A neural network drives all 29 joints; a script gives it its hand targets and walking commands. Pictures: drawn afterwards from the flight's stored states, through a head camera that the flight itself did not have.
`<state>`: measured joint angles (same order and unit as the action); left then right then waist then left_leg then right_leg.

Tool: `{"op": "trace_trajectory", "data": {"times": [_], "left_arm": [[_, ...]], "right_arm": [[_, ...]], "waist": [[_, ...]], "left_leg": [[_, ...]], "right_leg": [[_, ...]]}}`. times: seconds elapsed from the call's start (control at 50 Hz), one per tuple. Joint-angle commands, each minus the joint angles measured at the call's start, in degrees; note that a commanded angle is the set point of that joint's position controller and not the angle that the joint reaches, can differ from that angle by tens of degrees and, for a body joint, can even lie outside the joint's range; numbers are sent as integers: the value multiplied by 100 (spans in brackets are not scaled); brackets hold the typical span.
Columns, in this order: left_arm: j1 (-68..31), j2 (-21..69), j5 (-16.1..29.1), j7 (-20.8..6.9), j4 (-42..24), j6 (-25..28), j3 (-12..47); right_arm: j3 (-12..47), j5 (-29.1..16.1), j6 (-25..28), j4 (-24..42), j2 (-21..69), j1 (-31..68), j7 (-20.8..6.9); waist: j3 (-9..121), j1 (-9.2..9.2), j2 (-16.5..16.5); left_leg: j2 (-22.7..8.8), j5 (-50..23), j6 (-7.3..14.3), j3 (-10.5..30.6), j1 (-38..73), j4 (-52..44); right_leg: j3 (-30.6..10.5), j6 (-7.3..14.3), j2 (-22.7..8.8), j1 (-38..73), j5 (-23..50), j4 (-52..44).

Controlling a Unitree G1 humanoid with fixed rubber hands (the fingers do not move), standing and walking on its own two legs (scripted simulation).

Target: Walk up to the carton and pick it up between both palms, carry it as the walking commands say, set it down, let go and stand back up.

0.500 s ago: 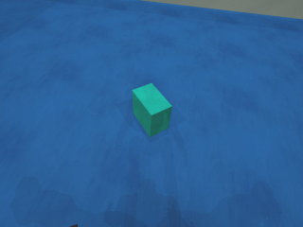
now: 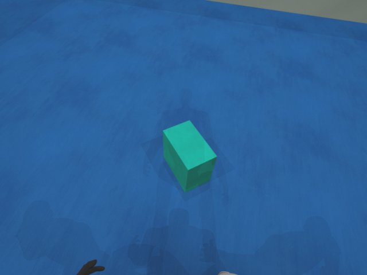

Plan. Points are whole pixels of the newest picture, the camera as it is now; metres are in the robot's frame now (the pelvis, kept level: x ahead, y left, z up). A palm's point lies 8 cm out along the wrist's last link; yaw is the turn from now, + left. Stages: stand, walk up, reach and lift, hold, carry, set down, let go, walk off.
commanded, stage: walk up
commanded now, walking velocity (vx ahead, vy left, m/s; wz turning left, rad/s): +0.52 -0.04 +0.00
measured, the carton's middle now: (187, 156) +0.80 -0.02 -0.63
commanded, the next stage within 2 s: none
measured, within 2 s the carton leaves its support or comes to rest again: neither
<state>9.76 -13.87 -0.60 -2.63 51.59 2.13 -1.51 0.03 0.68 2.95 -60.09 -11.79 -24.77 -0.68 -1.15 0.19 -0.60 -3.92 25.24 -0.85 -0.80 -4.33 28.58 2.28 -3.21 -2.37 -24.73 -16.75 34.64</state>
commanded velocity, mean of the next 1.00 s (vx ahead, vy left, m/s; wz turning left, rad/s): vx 0.27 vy -0.06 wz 0.00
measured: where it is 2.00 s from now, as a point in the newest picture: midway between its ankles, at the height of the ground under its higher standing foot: (188, 247)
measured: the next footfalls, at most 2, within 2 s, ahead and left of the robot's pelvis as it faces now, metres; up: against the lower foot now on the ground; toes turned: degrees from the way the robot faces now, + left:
right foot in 0.02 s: +0.11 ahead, -0.16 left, +0.00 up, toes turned -3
left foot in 0.26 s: +0.22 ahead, +0.14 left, +0.00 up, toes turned +4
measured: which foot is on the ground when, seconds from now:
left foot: down 0.00-0.02, up 0.04-0.24, down 0.26-0.68, up 0.70-0.90, down 0.92-1.00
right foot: up 0.00-0.00, down 0.02-0.28, up 0.30-0.66, down 0.68-1.00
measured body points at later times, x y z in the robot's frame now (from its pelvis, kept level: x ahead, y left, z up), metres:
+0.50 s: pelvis +0.22 +0.03 +0.02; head +0.25 +0.06 +0.46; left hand +0.28 +0.28 -0.14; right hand +0.21 -0.22 -0.12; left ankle +0.18 +0.14 -0.73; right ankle +0.20 -0.14 -0.66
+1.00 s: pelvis +0.34 +0.02 +0.00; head +0.34 +0.03 +0.45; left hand +0.39 +0.26 -0.15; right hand +0.41 -0.23 -0.14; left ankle +0.34 +0.12 -0.73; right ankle +0.35 -0.14 -0.73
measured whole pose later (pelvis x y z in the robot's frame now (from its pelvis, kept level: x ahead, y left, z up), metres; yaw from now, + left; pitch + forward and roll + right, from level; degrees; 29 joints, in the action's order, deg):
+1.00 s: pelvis +0.34 +0.02 +0.00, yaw +1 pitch -1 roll -2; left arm 11.4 -11.3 -0.6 1.2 58.3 -1.3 -1.6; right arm 0.1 0.7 0.6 -59.3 -11.8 -9.5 0.5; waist -1.9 0.4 0.1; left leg -1.8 16.8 0.7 -1.7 -15.2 34.0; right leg 2.6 -2.0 -3.1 -14.9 -14.7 31.7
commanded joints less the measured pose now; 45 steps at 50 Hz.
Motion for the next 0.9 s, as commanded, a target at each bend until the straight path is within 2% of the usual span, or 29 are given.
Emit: {"op": "trace_trajectory", "data": {"times": [0.0, 0.02, 0.04, 0.06, 0.1, 0.16, 0.2, 0.22, 0.24, 0.26, 0.28, 0.32, 0.36, 0.4, 0.46, 0.52, 0.54, 0.56, 0.62, 0.64, 0.66, 0.68, 0.72, 0.74, 0.78, 0.8, 0.82, 0.84, 0.88], "left_arm": [[2673, -1665, -93, 223, 627, 142, -336], [2239, -1652, -120, 226, 560, 145, -308], [1587, -1377, -106, 256, 347, 166, -330], [915, -1138, -89, 227, 293, 138, -321], [592, -664, -103, 223, 293, 142, -234], [336, -909, -135, 201, 333, 62, -287], [59, -998, -135, 181, 327, -63, -332], [140, -850, -137, 191, 334, -91, -328], [230, -527, -71, 181, 337, -95, -273], [134, -309, -53, 175, -5, -144, -248], [138, -365, -68, 203, -177, -195, -284], [217, -316, -86, 161, -32, -95, -235], [515, -244, -37, 126, 45, -58, -138], [199, -115, -7, 104, -71, -113, -128], [-197, -114, -5, 118, -220, -177, -84], [-235, -66, 35, 104, -341, -190, -52], [-132, -67, 34, 81, -267, -171, -85], [30, -84, 29, 62, -194, -176, -90], [955, -565, -6, 180, 158, -44, -240], [1608, -1011, -58, 242, 297, 34, -421], [2090, -1473, -77, 291, 455, 45, -437], [1978, -1430, -90, 302, 493, 40, -334], [664, -1107, -71, 280, 116, 55, -341], [479, -820, -61, 301, 194, 20, -283], [535, -728, -52, 330, 276, 19, -271], [461, -595, -2, 432, 312, -14, -122], [485, -499, -31, 431, 450, -34, -124], [522, -366, -33, 397, 549, -69, -134], [216, -743, 18, 438, 512, -210, -246]], "right_arm": [[-296, 4, 162, 962, -586, 909, 59], [-357, 44, 93, 1091, -731, 1396, 29], [-340, 35, 111, 952, -653, 1327, -13], [-325, 61, 108, 728, -678, 1130, -42], [-290, 34, 67, 507, -559, 1092, -103], [-227, 3, -54, 448, -483, 1072, -161], [-271, 24, -52, 258, -485, 428, -182], [-267, 42, -40, -29, -540, 91, -109], [-343, 120, 0, -190, -923, -304, -14], [-479, 176, 4, -129, -1626, -826, 80], [-478, 119, -22, -50, -1861, -530, 103], [-418, 80, 121, 91, -1316, 22, 140], [-344, 75, 218, 145, -1070, 237, 152], [-326, 97, 188, 24, -901, -139, 191], [-403, 69, 105, 88, -1079, -147, 218], [-412, 96, -2, 282, -1129, 333, 204], [-397, 94, 21, 315, -1071, 260, 185], [-459, 99, 19, 303, -1200, 335, 187], [-427, 57, -26, 387, -1144, 478, 142], [-332, 27, -27, 525, -800, 474, 140], [-243, 12, -94, 545, -462, 332, 142], [-291, 43, -204, 662, -467, 457, 137], [-304, 49, -192, 460, -532, 435, 61], [-269, 80, -157, 378, -540, 719, 57], [-169, 101, -190, 141, -353, 557, 64], [-201, 6, -284, 102, -447, 637, 149], [-122, -46, -285, 169, -271, 595, 168], [-22, 2, -260, 107, -22, 604, 148], [-75, -48, -261, 85, -227, 445, 199]], "waist": [[1010, -924, -1652], [196, -809, -502], [-142, -651, -757], [-338, -351, -669], [-534, -139, -1006], [-490, 89, -1282], [-523, 547, -1344], [-373, 592, -613], [-294, 734, 737], [-378, 952, 2554], [-668, 696, 2290], [-216, 376, 772], [611, 242, 944], [728, 386, 941], [309, 464, 706], [205, 310, 1284], [-52, 285, 998], [-61, 172, 1223], [671, -251, 716], [1034, -597, -356], [952, -694, -1841], [500, -490, -1075], [170, -277, -1287], [181, -169, -986], [169, -150, -1124], [-83, -8, -930], [-14, 28, -752], [180, 44, -904], [360, 236, -1372]], "left_leg": [[396, 812, 267, 131, -3492, 4050], [164, 541, 283, 407, -3793, 4018], [-30, 131, 208, 345, -3787, 4373], [-255, -70, 142, 307, -3345, 3796], [-394, -289, 26, 52, -2516, 2626], [-238, -246, -63, -413, -1411, 1537], [12, -1007, -152, -836, -365, 652], [196, -1059, -154, -1008, -76, 333], [-607, -538, 49, 243, 101, -551], [-1865, 355, 395, 2631, 204, -1751], [-2363, 88, 782, 3839, -205, -2208], [-1967, -3802, 1040, 2725, 621, -1225], [-1268, -6568, 736, 1383, 1179, -388], [-1284, -7303, 707, 1075, 1536, -260], [-1554, -6162, 969, 1071, 1034, -582], [-1285, -5428, 828, 565, 518, -773], [-1358, -4729, 846, 589, 48, -983], [-1452, -4331, 764, 543, -179, -961], [-601, -3473, 323, -71, -679, 506], [-4, -1863, 97, -520, -1590, 1629], [400, 989, 3, -206, -2474, 3222], [266, 1315, 163, 208, -2674, 3581], [-81, 624, 94, 151, -2446, 3545], [-87, 257, 89, 70, -2224, 2866], [-30, 13, -3, -192, -1758, 2205], [32, 223, -95, -45, -1537, 1872], [44, 441, -113, -137, -1369, 1387], [42, -73, -166, -189, -1149, 719], [308, -1395, -123, -469, -837, -370]], "right_leg": [[-3557, 1288, -2605, 3774, 498, -2006], [-3692, 1347, -2656, 3189, -6, -2284], [-3336, 1661, -2493, 2503, -250, -2316], [-2476, 1346, -2081, 2011, -606, -2318], [-1483, 986, -1594, 1214, -818, -2486], [-834, 963, -1319, 417, -1050, -2411], [-407, 805, -1007, -87, -1030, -1846], [-210, 718, -676, 45, -885, -1103], [228, 482, -228, -348, -803, 326], [234, 215, 225, -1268, -1612, 1991], [-182, 194, 62, -1469, -1517, 2579], [-343, 141, -179, -1550, -776, 3058], [-39, 15, -73, -1117, -771, 2487], [205, 44, 50, -1100, -830, 2142], [154, 42, -116, -1360, -489, 1572], [392, 45, 2, -551, 61, 606], [424, 55, 0, -368, 284, 379], [435, 62, -51, 17, 527, 68], [653, 218, 69, 2023, 1208, -972], [-548, 511, -1034, 2832, 1561, -929], [-2730, 979, -2473, 2988, 2517, -1777], [-2997, 1158, -2461, 2473, 1320, -2067], [-2167, 1281, -1975, 1718, 51, -2157], [-1654, 1069, -1571, 1499, 69, -2125], [-1004, 934, -1429, 1332, 1346, -1959], [-756, 959, -1282, 1272, 4149, -1559], [-646, 1069, -1222, 1466, 4338, -1331], [-574, 1024, -1111, 1516, 3764, -1331], [-294, 867, -924, 1749, 4299, -678]]}}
